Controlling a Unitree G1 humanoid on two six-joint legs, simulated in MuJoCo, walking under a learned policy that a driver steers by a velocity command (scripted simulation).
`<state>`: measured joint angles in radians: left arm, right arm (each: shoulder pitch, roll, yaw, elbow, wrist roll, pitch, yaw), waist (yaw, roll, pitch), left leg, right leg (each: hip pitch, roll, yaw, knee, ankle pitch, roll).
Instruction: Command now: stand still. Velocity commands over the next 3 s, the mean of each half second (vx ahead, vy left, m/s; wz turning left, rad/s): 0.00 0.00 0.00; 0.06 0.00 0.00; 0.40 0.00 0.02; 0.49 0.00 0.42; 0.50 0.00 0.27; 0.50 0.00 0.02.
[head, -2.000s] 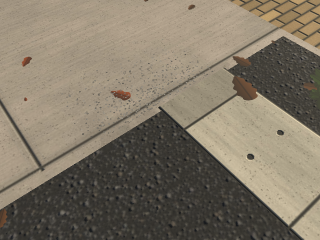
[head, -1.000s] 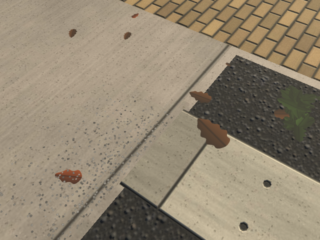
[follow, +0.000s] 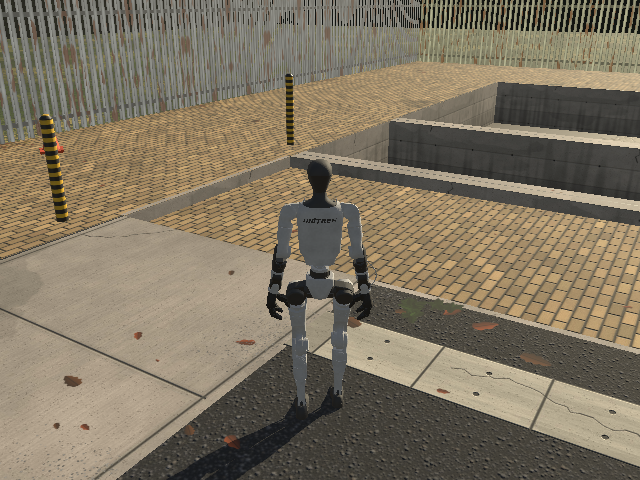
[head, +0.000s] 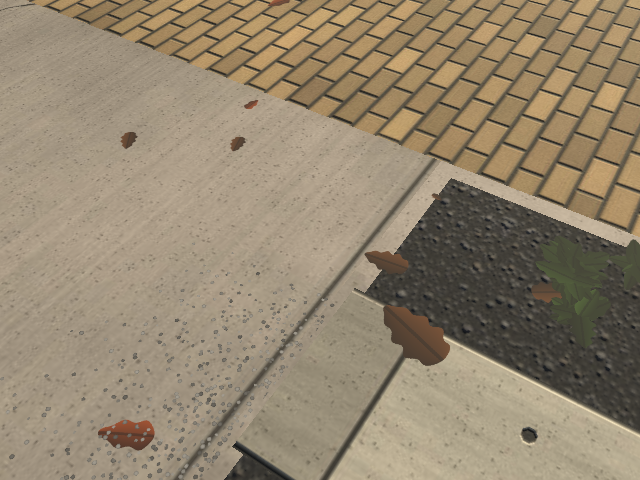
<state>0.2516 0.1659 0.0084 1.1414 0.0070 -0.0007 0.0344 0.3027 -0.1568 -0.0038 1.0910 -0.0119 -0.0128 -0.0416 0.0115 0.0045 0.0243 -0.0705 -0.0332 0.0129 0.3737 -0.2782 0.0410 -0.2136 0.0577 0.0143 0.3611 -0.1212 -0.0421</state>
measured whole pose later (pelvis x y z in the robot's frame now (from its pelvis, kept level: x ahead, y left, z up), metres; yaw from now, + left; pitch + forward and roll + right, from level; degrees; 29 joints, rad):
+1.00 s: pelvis +0.05 +0.02 -0.01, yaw +0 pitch -1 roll +0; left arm 0.31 0.14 0.00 1.16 0.03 0.00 0.02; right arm 0.45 -0.14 -0.01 1.15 -0.02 -0.03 -0.04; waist -0.03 0.01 -0.02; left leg 0.00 -0.07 0.02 0.35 -0.35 0.09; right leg -0.32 0.01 -0.04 0.71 -0.39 -0.05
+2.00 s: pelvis +0.56 +0.02 +0.00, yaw +16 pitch +0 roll +0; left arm 0.12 0.22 0.05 0.84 0.05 -0.06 -0.01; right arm 0.35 -0.23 -0.08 0.99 0.00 -0.06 0.01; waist -0.03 -0.03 0.05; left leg -0.14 -0.16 -0.02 0.32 -0.18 0.15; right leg -0.63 -0.13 0.04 1.02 -0.21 0.02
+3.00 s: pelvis +1.08 +0.20 +0.00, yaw +22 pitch +0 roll +0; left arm 0.32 0.24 0.05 0.93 0.02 -0.05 -0.01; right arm 0.23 -0.22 -0.05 0.91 -0.02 -0.08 0.01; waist 0.02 -0.04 0.04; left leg -0.24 -0.05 0.10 0.39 -0.16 0.09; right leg -0.41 -0.04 0.01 1.11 -0.32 -0.07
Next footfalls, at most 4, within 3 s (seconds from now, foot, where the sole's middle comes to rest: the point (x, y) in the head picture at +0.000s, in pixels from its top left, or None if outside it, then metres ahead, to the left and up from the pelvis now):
1.20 right None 0.25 -0.12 -0.78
1.74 left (313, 459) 0.57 0.05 -0.78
2.28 right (338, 318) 0.94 0.00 -0.78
2.84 left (233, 259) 1.13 0.28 -0.78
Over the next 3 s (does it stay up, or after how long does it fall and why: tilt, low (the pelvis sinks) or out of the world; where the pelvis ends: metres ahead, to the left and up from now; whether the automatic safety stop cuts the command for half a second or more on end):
stays up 1.08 0.20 0.00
